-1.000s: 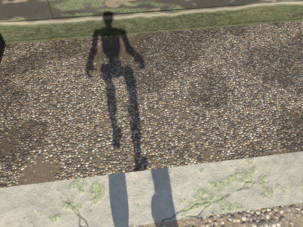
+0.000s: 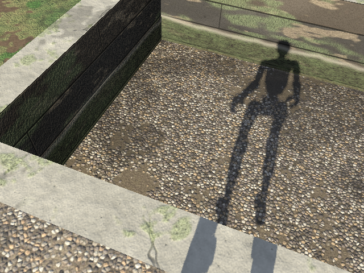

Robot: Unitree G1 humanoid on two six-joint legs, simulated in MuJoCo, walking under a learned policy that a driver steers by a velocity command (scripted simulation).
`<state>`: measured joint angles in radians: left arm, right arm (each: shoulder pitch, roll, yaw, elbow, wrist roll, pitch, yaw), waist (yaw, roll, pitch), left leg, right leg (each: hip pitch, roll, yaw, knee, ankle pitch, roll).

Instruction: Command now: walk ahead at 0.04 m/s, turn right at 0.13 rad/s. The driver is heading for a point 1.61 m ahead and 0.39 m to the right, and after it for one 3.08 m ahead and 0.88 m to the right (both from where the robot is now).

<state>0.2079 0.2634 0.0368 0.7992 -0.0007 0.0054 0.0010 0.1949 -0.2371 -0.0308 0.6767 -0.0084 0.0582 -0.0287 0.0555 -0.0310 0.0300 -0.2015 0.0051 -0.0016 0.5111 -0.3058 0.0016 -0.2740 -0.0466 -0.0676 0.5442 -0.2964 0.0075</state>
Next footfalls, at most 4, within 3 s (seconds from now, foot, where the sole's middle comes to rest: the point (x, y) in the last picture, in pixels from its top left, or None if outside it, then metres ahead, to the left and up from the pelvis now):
0.40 right None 0.14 -0.18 -0.77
0.90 left None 0.45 -0.15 -0.77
1.38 right None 0.45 -0.32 -0.77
1.74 left None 0.45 -0.11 -0.77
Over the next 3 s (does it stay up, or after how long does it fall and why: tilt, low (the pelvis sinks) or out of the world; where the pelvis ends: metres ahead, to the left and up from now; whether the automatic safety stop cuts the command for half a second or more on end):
stays up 0.37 -0.17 -0.02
